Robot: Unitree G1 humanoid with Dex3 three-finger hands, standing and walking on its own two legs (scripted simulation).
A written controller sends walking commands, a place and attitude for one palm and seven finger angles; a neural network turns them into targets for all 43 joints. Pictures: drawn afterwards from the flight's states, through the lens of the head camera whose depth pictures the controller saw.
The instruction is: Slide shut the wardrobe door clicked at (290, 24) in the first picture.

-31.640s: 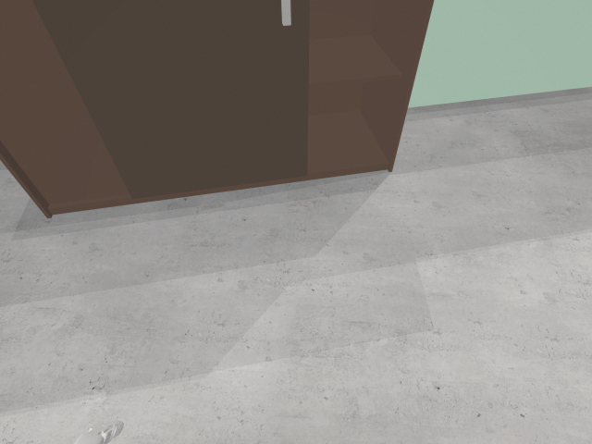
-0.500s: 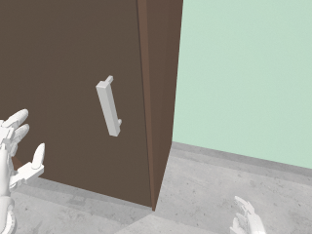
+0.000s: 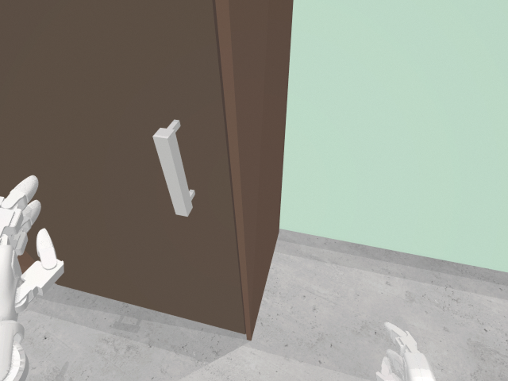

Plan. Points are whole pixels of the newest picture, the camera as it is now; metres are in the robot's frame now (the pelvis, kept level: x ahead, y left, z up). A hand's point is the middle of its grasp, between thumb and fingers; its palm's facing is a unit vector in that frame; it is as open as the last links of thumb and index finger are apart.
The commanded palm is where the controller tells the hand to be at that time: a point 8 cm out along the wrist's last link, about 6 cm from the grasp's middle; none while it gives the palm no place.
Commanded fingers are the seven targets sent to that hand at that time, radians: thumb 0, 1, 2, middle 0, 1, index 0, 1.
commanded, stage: step back with the hand held close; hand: left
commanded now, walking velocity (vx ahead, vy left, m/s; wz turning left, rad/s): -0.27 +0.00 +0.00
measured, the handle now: (179, 169) +0.44 +0.21 +0.10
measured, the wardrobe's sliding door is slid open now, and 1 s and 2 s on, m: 0.00 0.00 0.00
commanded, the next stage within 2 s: stop stepping back and stand still in 1.16 s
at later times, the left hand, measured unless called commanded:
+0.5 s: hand (36, 281) +0.16 +0.29 +0.15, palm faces +0.39 -0.77 -0.51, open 7.4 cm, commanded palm +0.10 +0.33 +0.17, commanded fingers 0.00 0.90 0.90 -0.20 -0.30 -0.20 -0.30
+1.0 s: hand out of the picture +0.08 +0.28 +0.17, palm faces +0.44 -0.77 -0.47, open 7.4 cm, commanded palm +0.01 +0.33 +0.17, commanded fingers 0.00 0.90 0.90 -0.20 -0.30 -0.20 -0.30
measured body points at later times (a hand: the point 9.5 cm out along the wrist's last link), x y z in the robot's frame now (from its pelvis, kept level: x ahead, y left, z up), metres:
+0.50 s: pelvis -0.05 +0.03 -0.02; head -0.03 +0.04 +0.43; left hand +0.14 +0.33 +0.18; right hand +0.10 -0.21 -0.09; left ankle -0.02 +0.13 -0.74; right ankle +0.02 -0.14 -0.74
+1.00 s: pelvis -0.13 +0.03 -0.03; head -0.11 +0.04 +0.42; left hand +0.06 +0.32 +0.19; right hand +0.02 -0.22 -0.10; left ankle -0.01 +0.13 -0.74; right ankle -0.07 -0.11 -0.73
